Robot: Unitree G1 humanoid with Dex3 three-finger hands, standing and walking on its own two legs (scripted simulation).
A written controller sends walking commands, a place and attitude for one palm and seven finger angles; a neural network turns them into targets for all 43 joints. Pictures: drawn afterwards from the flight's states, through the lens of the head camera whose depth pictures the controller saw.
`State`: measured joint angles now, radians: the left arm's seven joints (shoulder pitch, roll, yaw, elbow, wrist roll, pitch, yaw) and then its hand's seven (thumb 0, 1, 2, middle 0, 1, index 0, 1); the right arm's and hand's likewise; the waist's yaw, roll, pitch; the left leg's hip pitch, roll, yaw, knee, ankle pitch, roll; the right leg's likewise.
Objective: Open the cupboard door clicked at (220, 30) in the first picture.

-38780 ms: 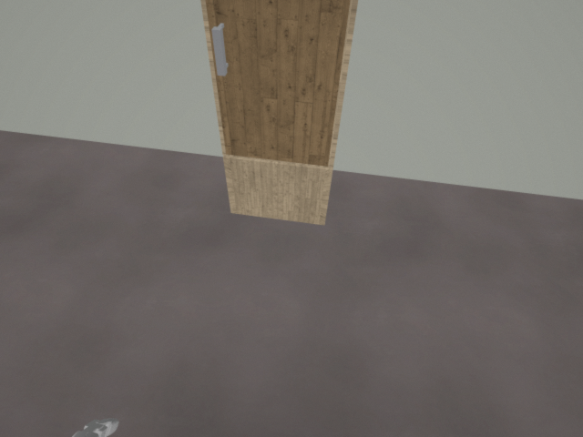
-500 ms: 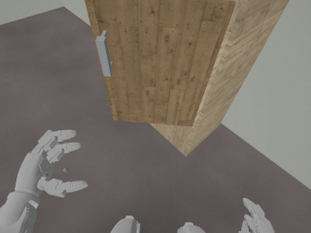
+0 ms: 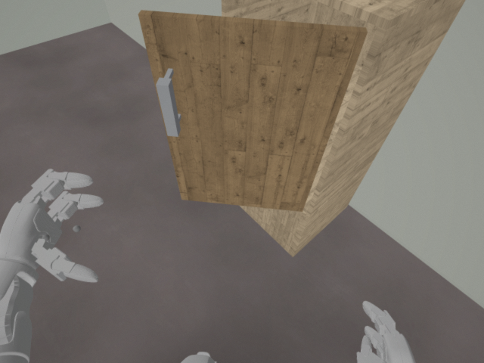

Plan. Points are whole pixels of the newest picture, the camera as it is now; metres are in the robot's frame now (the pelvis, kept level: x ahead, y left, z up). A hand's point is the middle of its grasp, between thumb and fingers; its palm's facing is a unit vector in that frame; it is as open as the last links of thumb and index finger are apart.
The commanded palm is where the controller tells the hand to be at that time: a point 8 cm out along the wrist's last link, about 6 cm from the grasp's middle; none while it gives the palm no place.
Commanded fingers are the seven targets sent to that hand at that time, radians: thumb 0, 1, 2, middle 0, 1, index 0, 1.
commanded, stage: raise the hand with hooked fingers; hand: left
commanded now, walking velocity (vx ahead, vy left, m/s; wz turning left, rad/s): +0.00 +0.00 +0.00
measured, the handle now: (171, 103) +0.61 +0.20 +0.07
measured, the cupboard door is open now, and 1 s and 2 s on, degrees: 43 43 43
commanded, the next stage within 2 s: move the hooked fingers beside the handle in 0.56 s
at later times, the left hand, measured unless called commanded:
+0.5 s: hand (89, 222) +0.29 +0.25 +0.09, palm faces +0.00 -1.00 -0.04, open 13.9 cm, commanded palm +0.26 +0.30 +0.09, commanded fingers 0.00 -0.50 0.30 -0.30 -1.20 -0.30 -1.20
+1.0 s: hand (102, 193) +0.34 +0.25 +0.09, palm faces -0.04 -1.00 -0.01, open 14.0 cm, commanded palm +0.32 +0.31 +0.08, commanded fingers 0.00 -0.50 0.30 -0.30 -1.20 -0.30 -1.20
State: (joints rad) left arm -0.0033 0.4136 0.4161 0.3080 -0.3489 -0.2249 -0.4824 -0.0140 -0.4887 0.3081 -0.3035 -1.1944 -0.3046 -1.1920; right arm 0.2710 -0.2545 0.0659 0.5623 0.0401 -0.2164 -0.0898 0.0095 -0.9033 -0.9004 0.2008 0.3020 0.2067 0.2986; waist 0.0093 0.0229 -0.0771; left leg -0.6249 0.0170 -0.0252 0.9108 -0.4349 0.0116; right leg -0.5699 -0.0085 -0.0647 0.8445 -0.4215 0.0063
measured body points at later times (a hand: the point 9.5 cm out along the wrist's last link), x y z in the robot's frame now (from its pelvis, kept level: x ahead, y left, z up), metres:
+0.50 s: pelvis +0.00 -0.01 +0.01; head +0.03 -0.01 +0.46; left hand +0.28 +0.31 +0.09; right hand +0.14 -0.27 -0.07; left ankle +0.01 +0.11 -0.70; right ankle +0.00 -0.13 -0.70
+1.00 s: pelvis -0.01 -0.01 +0.00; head +0.04 +0.00 +0.45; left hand +0.34 +0.31 +0.09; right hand +0.12 -0.27 -0.08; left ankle +0.01 +0.11 -0.70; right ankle +0.00 -0.13 -0.70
